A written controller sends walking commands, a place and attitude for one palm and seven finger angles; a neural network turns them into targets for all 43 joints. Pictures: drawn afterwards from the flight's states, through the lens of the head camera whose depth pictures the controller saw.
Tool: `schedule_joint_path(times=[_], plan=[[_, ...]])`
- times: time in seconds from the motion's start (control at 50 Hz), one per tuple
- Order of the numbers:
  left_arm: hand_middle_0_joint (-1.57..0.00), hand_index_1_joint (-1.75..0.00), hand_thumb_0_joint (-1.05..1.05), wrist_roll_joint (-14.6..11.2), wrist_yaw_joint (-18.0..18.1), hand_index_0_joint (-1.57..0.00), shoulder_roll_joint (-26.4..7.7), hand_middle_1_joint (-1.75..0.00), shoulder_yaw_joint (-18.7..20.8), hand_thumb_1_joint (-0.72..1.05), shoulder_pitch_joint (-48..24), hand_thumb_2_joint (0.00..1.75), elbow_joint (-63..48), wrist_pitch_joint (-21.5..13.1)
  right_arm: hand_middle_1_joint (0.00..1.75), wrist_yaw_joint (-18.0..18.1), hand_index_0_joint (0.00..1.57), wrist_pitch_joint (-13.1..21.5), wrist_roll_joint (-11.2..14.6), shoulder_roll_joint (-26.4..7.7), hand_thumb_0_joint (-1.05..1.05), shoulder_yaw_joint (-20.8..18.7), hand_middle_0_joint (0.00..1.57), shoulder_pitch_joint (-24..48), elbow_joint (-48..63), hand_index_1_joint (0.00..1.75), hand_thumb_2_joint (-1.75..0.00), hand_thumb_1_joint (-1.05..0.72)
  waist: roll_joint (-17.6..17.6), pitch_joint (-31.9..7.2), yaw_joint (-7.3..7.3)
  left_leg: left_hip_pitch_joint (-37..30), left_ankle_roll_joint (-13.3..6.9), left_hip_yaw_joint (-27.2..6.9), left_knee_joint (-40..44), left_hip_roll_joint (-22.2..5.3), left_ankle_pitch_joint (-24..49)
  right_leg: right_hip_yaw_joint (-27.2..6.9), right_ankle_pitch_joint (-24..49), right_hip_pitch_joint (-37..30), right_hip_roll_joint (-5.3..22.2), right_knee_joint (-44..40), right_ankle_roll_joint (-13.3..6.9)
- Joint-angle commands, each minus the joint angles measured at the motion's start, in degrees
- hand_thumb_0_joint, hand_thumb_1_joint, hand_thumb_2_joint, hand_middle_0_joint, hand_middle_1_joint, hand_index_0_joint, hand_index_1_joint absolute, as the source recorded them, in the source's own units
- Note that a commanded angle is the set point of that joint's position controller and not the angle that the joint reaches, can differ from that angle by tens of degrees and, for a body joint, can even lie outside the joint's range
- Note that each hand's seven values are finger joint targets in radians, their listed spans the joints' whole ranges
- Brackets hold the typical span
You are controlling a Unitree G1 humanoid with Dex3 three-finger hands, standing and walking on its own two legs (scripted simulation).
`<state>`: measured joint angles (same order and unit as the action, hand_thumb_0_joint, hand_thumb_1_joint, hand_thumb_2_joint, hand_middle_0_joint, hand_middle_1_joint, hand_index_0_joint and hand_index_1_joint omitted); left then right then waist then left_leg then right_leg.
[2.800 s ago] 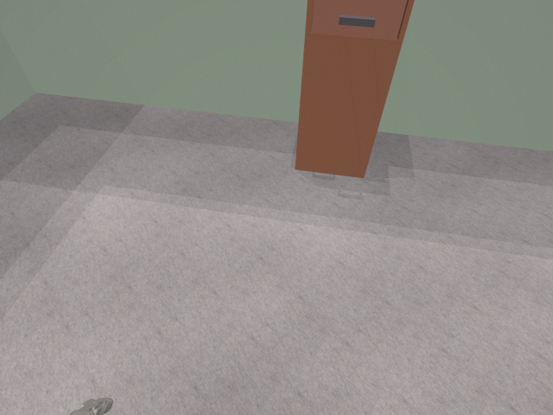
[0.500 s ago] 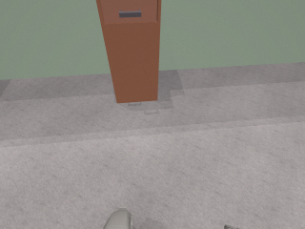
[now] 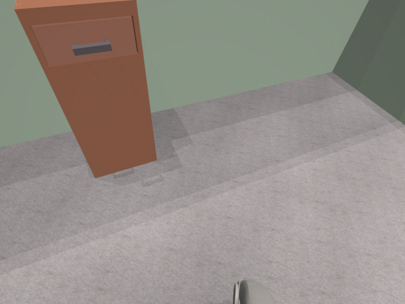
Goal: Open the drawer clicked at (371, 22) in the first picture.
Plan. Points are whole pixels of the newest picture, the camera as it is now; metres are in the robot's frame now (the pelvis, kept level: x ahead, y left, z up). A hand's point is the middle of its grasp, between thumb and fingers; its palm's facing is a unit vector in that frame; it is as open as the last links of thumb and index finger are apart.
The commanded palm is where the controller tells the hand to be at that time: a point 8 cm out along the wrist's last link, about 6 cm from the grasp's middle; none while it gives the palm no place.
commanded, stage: walk to a spot facing it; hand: left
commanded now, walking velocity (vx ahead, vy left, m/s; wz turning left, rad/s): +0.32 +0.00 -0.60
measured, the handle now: (91, 45) +0.92 +0.46 +0.02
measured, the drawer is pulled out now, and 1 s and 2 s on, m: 0.00 0.00 0.00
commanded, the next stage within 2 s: turn to face it in 0.32 s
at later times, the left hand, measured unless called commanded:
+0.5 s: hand (162, 235) +0.31 +0.12 -0.17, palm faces -0.20 -0.96 -0.22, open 7.3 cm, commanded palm none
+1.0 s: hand (146, 212) +0.38 +0.17 -0.18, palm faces +0.06 -0.97 -0.22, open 7.4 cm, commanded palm none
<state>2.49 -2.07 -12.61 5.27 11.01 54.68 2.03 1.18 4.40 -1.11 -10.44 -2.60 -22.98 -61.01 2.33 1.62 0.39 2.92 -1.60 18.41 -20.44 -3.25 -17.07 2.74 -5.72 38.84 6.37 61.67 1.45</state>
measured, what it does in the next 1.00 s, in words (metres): walks ahead: right foot, then left foot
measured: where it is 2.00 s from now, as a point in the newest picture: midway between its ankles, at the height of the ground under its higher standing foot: (208, 291)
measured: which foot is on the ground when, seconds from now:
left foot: down 0.00-0.22, up 0.24-0.64, down 0.66-1.00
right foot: up 0.00-0.20, down 0.22-0.68, up 0.70-1.00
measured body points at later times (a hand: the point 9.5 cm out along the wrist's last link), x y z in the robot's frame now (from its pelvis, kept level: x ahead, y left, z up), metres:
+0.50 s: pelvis +0.22 -0.06 -0.01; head +0.24 -0.06 +0.44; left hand +0.32 +0.17 -0.15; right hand +0.25 -0.31 -0.15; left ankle +0.30 +0.08 -0.68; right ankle +0.20 -0.13 -0.74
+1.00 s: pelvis +0.31 -0.03 +0.00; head +0.34 -0.01 +0.44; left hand +0.38 +0.22 -0.16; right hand +0.36 -0.28 -0.14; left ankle +0.37 +0.04 -0.74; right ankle +0.29 -0.21 -0.68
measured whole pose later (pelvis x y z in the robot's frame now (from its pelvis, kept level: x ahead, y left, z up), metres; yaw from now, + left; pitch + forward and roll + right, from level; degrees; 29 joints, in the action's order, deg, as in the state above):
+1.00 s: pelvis +0.31 -0.03 +0.00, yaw +1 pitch +1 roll -3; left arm 1.3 1.4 -12.8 4.5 10.7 54.9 2.6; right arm -0.3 -1.6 -1.4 -10.6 -2.7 -13.0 -55.3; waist 0.3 2.7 1.0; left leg 19.8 -4.2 -0.8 -26.2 1.5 -7.4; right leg 0.3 -23.1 26.4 3.8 56.1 4.4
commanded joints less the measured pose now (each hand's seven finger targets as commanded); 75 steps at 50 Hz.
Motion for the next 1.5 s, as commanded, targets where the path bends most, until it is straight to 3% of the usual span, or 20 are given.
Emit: schedule_joint_path(times=[0.0, 0.08, 0.16, 0.18, 0.2, 0.22, 0.3, 0.38, 0.6, 0.64, 0.66, 0.84, 1.02, 1.14, 1.16, 1.18, 1.2, 1.22, 1.28, 1.48], plan=[[-0.2, -0.3, 0.0, -0.5, -1.1, -0.2, 0.8, -0.3, -1.0, 0.9, -8.0, 0.9, -5.5, -1.2, 0.3, 0.3, 0.2, 1.2, -0.2, -6.5, 0.0, -1.2, 0.2, -5.3, 1.4, 0.3, -0.9, -0.9, -7.2, 6.6, 2.43, -3.8, -4.7, -6.7, 9.3, -16.8, 20.0, 2.3, -0.4, 4.7, 0.8, -11.7, -0.3], [-0.2, -0.3, 0.0, -0.8, -0.9, -0.2, 0.8, -0.3, -1.4, 0.9, -11.3, 0.9, -6.7, -2.0, 0.3, 0.1, 0.2, 0.5, -0.7, -7.2, 0.0, -1.4, 0.2, -7.6, 0.4, 0.3, -0.9, -0.9, -9.2, 6.1, 3.67, -7.9, -4.2, -3.1, 4.9, -17.7, 31.2, 5.7, -4.7, -0.4, -2.3, -20.7, -2.7], [-0.2, -0.3, 0.0, -0.4, -0.4, -0.2, -2.7, -0.3, -0.2, 0.9, 3.7, 0.9, -2.4, -3.7, 0.3, 0.0, 0.2, 0.1, -0.2, -10.2, 0.0, -2.1, 0.2, -4.5, 2.0, 0.3, -0.9, -0.9, -9.6, -4.7, -3.83, -6.5, -0.9, 2.2, -19.7, -16.2, 54.8, 10.0, -7.4, -24.0, -9.0, -29.5, -6.8], [-0.2, -0.3, 0.0, -0.3, 0.1, -0.2, -7.2, -0.3, 1.0, 0.9, 12.5, 0.9, -0.1, -4.4, 0.3, -0.8, 0.2, -0.1, 0.5, -9.7, 0.0, -1.9, 0.2, -3.5, 3.1, 0.3, -0.9, -0.9, -2.8, -10.8, -8.31, 6.3, 1.4, 2.4, -34.3, -15.1, 42.0, 3.9, -1.1, -41.8, -4.2, -31.4, -8.9], [-0.2, -0.3, 0.0, -0.6, 1.0, -0.2, -14.0, -0.3, 2.6, 0.9, 17.4, 0.9, 0.8, -4.9, 0.3, -1.0, 0.2, 0.1, 1.2, -5.3, 0.0, -1.1, 0.2, -4.6, 5.5, 0.3, -0.9, -0.9, 9.8, -18.1, -8.77, 27.9, 4.9, -0.3, -52.6, -4.5, -9.6, -24.7, 9.9, -59.1, 13.4, -33.5, -16.1], [-0.2, -0.3, 0.0, -2.3, 1.7, -0.2, -16.9, -0.3, 3.2, 0.9, 18.2, 0.9, 1.4, -4.2, 0.3, -0.4, 0.2, 0.0, 1.4, -5.2, 0.0, -0.9, 0.2, 0.7, 7.3, 0.3, -0.9, -0.9, 8.4, -19.0, -8.77, 34.8, 4.5, -9.7, -62.9, -2.2, -18.2, -34.1, 18.1, -59.5, 18.3, -39.2, -19.8], [-0.2, -0.3, 0.0, -2.1, 2.6, -0.2, -8.0, -0.3, 0.4, 0.9, 4.5, 0.9, -1.6, -5.1, 0.3, -0.4, 0.2, -1.6, 0.0, -4.2, 0.0, -1.2, 0.2, 4.5, 6.1, 0.3, -0.9, -0.9, -2.2, -2.5, -1.37, 29.6, 4.3, -16.8, -56.0, -8.7, -2.6, -16.3, 11.2, -29.2, 11.0, -45.0, -13.3], [-0.2, -0.3, 0.0, -1.1, 2.8, -0.2, -6.0, -0.3, -0.4, 0.9, 2.5, 0.9, -0.7, -6.2, 0.3, -0.7, 0.2, -3.2, -0.4, -1.8, 0.0, -0.9, 0.2, 0.0, 4.4, 0.3, -0.9, -0.9, 0.2, -2.7, 2.71, 25.6, 5.2, -15.6, -45.6, -6.9, 0.1, -8.7, 14.7, -22.8, 6.5, -45.7, -12.2], [-0.2, -0.3, 0.0, -1.5, 3.9, -0.2, -5.0, -0.3, -1.7, 0.9, 6.7, 0.9, 3.0, -4.8, 0.3, -1.4, 0.2, -2.5, 0.2, -2.7, 0.0, 0.2, 0.2, 8.9, 5.3, 0.3, -0.9, -0.9, 2.3, -1.4, 0.13, 15.4, 3.2, -13.2, -12.1, -1.5, 10.9, 0.2, 22.1, -32.6, 6.6, -35.8, -6.6], [-0.2, -0.3, 0.0, -2.3, 4.0, -0.2, -3.5, -0.3, -1.6, 0.9, 9.5, 0.9, 2.3, -4.0, 0.3, -1.1, 0.2, -2.3, -0.6, -9.4, 0.0, -1.2, 0.2, 2.2, 4.5, 0.3, -0.9, -0.9, -12.9, -7.7, 1.86, 0.0, -2.0, -25.7, -7.1, -10.6, 39.8, 5.2, 2.5, -22.9, 0.3, -18.1, -1.1], [-0.2, -0.3, 0.0, -2.8, 4.0, -0.2, -1.9, -0.3, -2.1, 0.9, 11.0, 0.9, 1.4, -3.7, 0.3, -0.9, 0.2, -2.9, -0.3, -12.6, 0.0, -1.7, 0.2, 0.7, 4.5, 0.3, -0.9, -0.9, -21.5, -8.9, 1.48, -3.8, -9.4, -36.6, -3.9, -20.5, 56.1, 5.2, -30.9, -14.9, -4.8, -5.1, 1.4], [-0.2, -0.3, 0.0, -1.4, 3.3, -0.2, -2.8, -0.3, -0.2, 0.9, 4.3, 0.9, -1.0, -0.9, 0.3, -0.3, 0.2, -4.1, 0.0, -10.2, 0.0, -2.2, 0.2, 9.5, 8.6, 0.3, -0.9, -0.9, -8.1, -6.2, 0.02, 9.7, -7.6, -32.2, 4.8, -10.4, 12.7, -2.2, -16.6, -11.4, -1.9, 0.9, 2.5], [-0.2, -0.3, 0.0, -1.7, 3.5, -0.2, -3.4, -0.3, 0.1, 0.9, -1.3, 0.9, -5.6, -0.4, 0.3, -0.8, 0.2, -5.5, -0.4, -12.6, 0.0, -4.1, 0.2, 7.8, 9.4, 0.3, -0.9, -0.9, -11.9, -5.4, 1.83, 9.5, -8.6, -40.7, 4.4, -8.9, 6.6, -2.8, -19.4, -12.6, -4.1, -11.8, 2.8], [-0.2, -0.3, 0.0, -2.4, 3.9, -0.2, -5.1, -0.3, 0.3, 0.9, 6.0, 0.9, -5.3, -1.0, 0.3, -1.2, 0.2, -6.4, -0.1, -12.7, 0.0, -4.9, 0.2, 11.1, 11.4, 0.3, -0.9, -0.9, -11.5, -7.8, -1.67, 17.2, -4.1, -40.9, -0.3, -3.5, 7.9, -1.7, -11.1, -31.3, -6.5, -36.6, 1.0], [-0.2, -0.3, 0.0, -1.9, 4.3, -0.2, -8.1, -0.3, 0.8, 0.9, 7.8, 0.9, -5.2, -1.4, 0.3, -1.5, 0.2, -6.7, 0.4, -10.3, 0.0, -4.8, 0.2, 11.2, 11.9, 0.3, -0.9, -0.9, -4.2, -7.6, -2.52, 25.3, -0.7, -37.0, -6.6, 0.5, 0.8, -6.7, -11.9, -38.9, -0.3, -44.8, -1.0], [-0.2, -0.3, 0.0, -0.8, 4.7, -0.2, -14.3, -0.3, 1.7, 0.9, 6.8, 0.9, -6.3, -1.8, 0.3, -1.6, 0.2, -6.6, 0.8, -6.3, 0.0, -4.1, 0.2, 10.7, 13.2, 0.3, -0.9, -0.9, 13.0, -5.8, -2.74, 36.6, 4.3, -24.2, -22.5, 8.3, -9.8, -24.6, -18.1, -41.8, 16.6, -51.7, -6.7], [-0.2, -0.3, 0.0, -1.3, 4.8, -0.2, -14.4, -0.3, 1.0, 0.9, 2.6, 0.9, -7.9, -1.4, 0.3, -1.5, 0.2, -6.5, -0.3, -9.1, 0.0, -4.5, 0.2, 12.1, 13.6, 0.3, -0.9, -0.9, 11.5, -2.2, -2.01, 35.0, 4.0, -22.6, -34.6, 6.4, -14.1, -24.7, -14.0, -29.8, 22.2, -51.4, -9.4], [-0.2, -0.3, 0.0, -1.3, 4.7, -0.2, -12.0, -0.3, 0.2, 0.9, -2.7, 0.9, -9.5, -1.3, 0.3, -2.0, 0.2, -7.0, -0.5, -9.0, 0.0, -4.7, 0.2, 10.3, 13.2, 0.3, -0.9, -0.9, 5.2, -0.3, 1.01, 31.9, 3.6, -23.8, -42.1, 5.1, -9.6, -18.1, -13.6, -23.3, 19.0, -51.0, -9.7], [-0.2, -0.3, 0.0, -1.7, 4.3, -0.2, -7.4, -0.3, -0.9, 0.9, -5.6, 0.9, -9.5, -2.2, 0.3, -2.7, 0.2, -7.9, -0.4, -8.6, 0.0, -4.4, 0.2, 7.3, 10.3, 0.3, -0.9, -0.9, 8.0, 2.4, 3.21, 31.3, 5.1, -20.4, -49.0, 2.3, -2.5, -6.8, -2.5, -22.9, 10.5, -46.8, -6.1], [-0.2, -0.3, 0.0, -0.6, 4.0, -0.2, -11.1, -0.3, -0.2, 0.9, 7.6, 0.9, -4.1, -2.3, 0.3, -2.4, 0.2, -7.2, 0.4, -6.1, 0.0, -1.9, 0.2, 17.8, 12.4, 0.3, -0.9, -0.9, 10.3, -1.2, -3.54, 24.1, 5.6, -14.0, -26.2, 2.0, -9.5, -2.3, 22.6, -35.7, 13.0, -38.4, -8.8]])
